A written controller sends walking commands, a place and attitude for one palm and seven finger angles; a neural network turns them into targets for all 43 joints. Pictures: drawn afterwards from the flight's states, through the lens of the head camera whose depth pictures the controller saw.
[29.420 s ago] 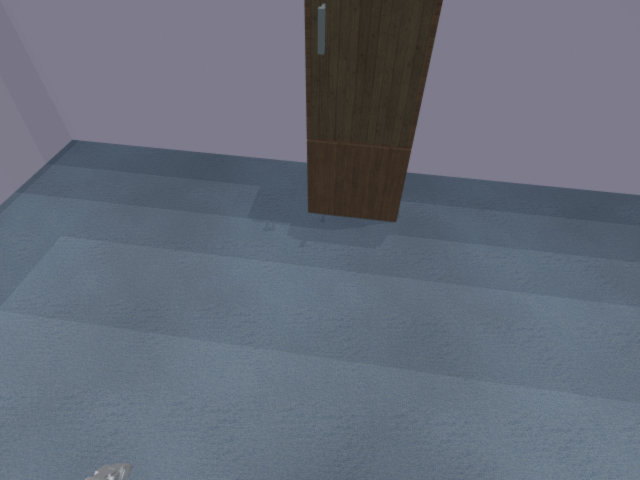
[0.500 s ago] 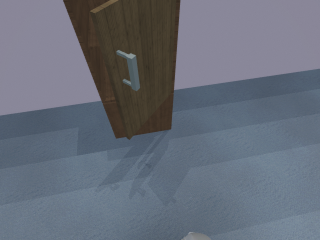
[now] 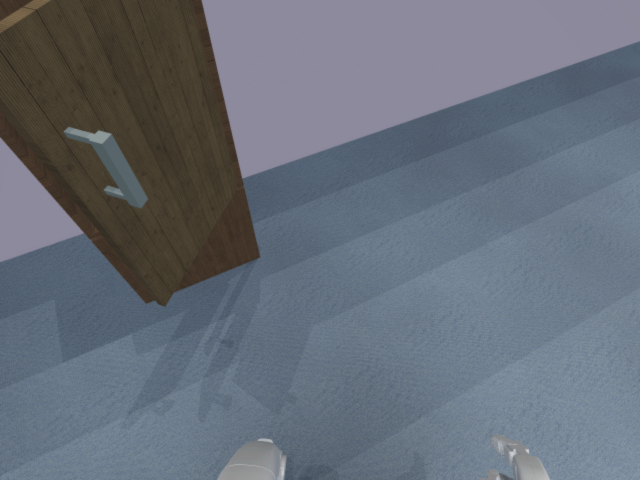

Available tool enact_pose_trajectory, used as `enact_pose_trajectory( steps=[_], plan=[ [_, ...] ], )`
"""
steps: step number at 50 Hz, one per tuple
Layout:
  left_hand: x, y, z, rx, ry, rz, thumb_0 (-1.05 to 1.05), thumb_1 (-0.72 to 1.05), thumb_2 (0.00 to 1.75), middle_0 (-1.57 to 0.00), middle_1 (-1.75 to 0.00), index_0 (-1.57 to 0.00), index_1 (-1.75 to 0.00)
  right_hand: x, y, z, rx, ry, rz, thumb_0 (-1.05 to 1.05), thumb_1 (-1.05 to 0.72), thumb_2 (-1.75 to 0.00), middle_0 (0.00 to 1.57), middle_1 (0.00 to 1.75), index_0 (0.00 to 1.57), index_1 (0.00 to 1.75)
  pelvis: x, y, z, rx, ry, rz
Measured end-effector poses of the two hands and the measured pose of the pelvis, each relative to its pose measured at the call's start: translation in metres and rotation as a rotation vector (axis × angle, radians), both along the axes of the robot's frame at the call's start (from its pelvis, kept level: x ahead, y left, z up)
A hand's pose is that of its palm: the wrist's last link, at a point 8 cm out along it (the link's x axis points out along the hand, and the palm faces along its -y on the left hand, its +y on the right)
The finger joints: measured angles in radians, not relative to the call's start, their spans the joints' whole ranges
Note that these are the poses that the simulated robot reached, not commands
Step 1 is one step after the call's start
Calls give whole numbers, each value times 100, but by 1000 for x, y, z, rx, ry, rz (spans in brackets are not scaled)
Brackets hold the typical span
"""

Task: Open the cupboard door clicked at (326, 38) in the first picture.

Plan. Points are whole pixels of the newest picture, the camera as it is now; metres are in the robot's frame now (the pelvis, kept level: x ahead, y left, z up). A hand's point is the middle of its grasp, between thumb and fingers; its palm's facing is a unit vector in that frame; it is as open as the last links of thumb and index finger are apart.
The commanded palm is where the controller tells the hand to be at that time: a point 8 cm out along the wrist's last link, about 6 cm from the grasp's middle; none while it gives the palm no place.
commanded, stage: walk to a spot facing it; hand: left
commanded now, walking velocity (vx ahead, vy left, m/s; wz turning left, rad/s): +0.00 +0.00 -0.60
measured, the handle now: (108, 169) +0.47 +0.35 +0.06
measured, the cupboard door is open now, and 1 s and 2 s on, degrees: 44 44 44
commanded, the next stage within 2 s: none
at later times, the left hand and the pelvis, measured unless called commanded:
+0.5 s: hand (184, 431) +0.18 +0.22 -0.17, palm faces -0.30 -0.93 -0.21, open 7.4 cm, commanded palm none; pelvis +0.02 +0.05 +0.01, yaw -19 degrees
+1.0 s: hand (244, 423) +0.19 +0.13 -0.16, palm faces -0.49 -0.84 -0.21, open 7.4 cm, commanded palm none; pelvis +0.08 -0.02 +0.01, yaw -35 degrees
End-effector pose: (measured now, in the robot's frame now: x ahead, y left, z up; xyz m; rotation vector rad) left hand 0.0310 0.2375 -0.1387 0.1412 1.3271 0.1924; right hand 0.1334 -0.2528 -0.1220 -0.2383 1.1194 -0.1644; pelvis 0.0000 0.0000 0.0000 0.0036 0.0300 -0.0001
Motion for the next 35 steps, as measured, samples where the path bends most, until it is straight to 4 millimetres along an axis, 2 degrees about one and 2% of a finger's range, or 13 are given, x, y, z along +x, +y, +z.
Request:
enact_pose_trajectory(
  steps=[5, 8, 14, 19, 24, 30, 33, 35],
  plan=[
    [11, 20, -13, -27, 13, -32, 0, 90, 90, -20, -30, -20, -30, 2, 19, 9, -24, -37, -32, 1, -91, -90, 20, 30, 20, 29, 5, 20, -4, -18, 8, -52],
    [25, 38, -25, -36, 16, -57, 0, 90, 90, -20, -30, -20, -30, -9, 32, 9, -46, -54, -55, 0, -91, -90, 20, 30, 20, 30, 9, 34, -11, -33, 10, -81],
    [72, 62, -11, -29, -21, -162, 0, 90, 90, -20, -30, -20, -30, -63, 50, 19, -52, 46, -136, 0, -90, -90, 20, 30, 21, 30, 14, 48, 4, -57, 1, -172],
    [111, 62, -1, -16, -52, -258, 0, 91, 90, -19, -30, -20, -30, -113, 58, 18, -32, 119, -257, 1, -90, -90, 20, 30, 21, 30, 20, 53, 9, -61, 6, -246],
    [148, 38, 3, -16, -74, -368, 0, 91, 90, -19, -30, -19, -30, -165, 63, 9, 4, 190, -384, 1, -90, -90, 20, 30, 21, 30, 23, 49, 7, -48, -1, -319],
    [194, -22, 9, -17, -147, -526, 0, 91, 90, -19, -30, -19, -30, -224, 63, -16, 74, 265, -523, 1, -90, -90, 20, 30, 21, 30, 22, 32, -5, -17, -14, -407],
    [209, -52, 11, -9, -215, -583, 0, 91, 90, -19, -30, -20, -30, -244, 56, -34, 114, 294, -575, 1, -90, -90, 20, 30, 21, 30, 20, 20, -14, -10, -22, -444],
    [210, -64, 16, -6, -231, -595, 0, 90, 90, -19, -30, -20, -30, -245, 51, -35, 129, 301, -592, 1, -90, -90, 20, 30, 20, 30, 20, 14, -12, -9, -32, -459]
  ],
)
